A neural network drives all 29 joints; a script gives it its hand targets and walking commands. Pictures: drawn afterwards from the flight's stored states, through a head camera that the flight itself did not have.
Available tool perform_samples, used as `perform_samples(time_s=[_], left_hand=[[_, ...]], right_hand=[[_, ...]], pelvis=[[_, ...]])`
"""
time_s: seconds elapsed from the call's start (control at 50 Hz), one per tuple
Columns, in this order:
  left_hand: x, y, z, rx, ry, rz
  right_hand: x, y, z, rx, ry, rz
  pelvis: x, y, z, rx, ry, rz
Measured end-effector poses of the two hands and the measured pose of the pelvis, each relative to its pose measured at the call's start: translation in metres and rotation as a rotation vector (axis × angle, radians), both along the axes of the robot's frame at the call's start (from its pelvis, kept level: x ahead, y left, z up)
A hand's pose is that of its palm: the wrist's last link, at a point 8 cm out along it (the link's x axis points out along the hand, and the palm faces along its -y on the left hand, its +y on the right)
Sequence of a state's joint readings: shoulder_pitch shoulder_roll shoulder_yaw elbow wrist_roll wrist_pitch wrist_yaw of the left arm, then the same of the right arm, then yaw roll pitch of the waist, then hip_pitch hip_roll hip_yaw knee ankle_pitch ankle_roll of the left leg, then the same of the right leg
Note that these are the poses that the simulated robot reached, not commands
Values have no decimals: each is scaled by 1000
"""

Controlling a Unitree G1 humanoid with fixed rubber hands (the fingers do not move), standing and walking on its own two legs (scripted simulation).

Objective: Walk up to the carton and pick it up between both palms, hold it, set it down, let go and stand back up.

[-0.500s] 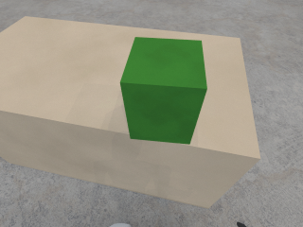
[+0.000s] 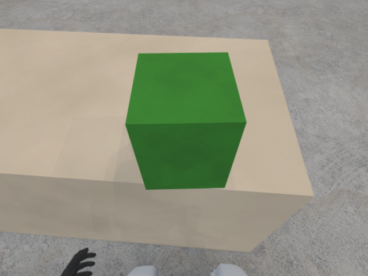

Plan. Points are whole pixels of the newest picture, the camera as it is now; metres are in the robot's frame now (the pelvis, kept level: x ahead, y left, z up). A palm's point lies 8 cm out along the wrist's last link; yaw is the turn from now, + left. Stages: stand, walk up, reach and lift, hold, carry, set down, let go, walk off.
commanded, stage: walk up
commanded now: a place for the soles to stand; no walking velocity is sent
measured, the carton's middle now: (184, 125) +0.42 +0.01 +0.07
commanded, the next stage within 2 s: reach and lift in 1.38 s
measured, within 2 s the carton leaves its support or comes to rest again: neither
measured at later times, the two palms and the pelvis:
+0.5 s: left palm (67, 266) +0.14 +0.27 -0.10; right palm (297, 274) +0.14 -0.23 -0.08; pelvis +0.03 +0.03 +0.01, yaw -6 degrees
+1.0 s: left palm (76, 254) +0.17 +0.25 -0.09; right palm out of the picture +0.05 -0.25 -0.11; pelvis +0.02 +0.02 +0.01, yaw -10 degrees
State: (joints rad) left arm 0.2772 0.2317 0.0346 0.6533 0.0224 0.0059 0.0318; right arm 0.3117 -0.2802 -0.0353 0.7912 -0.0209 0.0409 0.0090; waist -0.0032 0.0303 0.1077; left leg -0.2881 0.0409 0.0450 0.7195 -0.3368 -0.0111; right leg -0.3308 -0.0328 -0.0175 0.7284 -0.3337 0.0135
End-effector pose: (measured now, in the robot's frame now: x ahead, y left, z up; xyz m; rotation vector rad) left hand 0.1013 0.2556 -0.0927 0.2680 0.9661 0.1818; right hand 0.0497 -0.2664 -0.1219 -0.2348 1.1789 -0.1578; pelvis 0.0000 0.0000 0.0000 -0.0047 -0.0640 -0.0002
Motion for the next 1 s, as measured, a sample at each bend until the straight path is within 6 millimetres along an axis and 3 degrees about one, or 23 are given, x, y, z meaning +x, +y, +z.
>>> perform_samples(time_s=[0.2, 0.3, 0.4, 0.52, 0.78, 1.0], left_hand=[[18, 16, -8, -77, 79, -25], [26, 21, -10, -71, 93, -39], [34, 21, -11, -63, 99, -57], [41, 16, -10, -54, 96, -82], [56, 3, -4, -19, 79, -149], [64, -2, 2, -15, 48, -182]], right_hand=[[60, 40, 34, 17, -135, 14], [85, 43, 43, 5, -191, 20], [93, 40, 44, -6, -213, 6], [83, 30, 38, -9, -190, -28], [34, 9, 20, -8, -100, -112], [-1, 12, 16, 5, -52, -157]], pelvis=[[23, 22, 16, 10, 39, -45], [26, 27, 17, 13, 48, -64], [28, 29, 15, 15, 49, -83], [30, 26, 13, 19, 48, -105], [26, 16, 8, 32, 46, -151], [22, 19, 10, 39, 44, -174]])
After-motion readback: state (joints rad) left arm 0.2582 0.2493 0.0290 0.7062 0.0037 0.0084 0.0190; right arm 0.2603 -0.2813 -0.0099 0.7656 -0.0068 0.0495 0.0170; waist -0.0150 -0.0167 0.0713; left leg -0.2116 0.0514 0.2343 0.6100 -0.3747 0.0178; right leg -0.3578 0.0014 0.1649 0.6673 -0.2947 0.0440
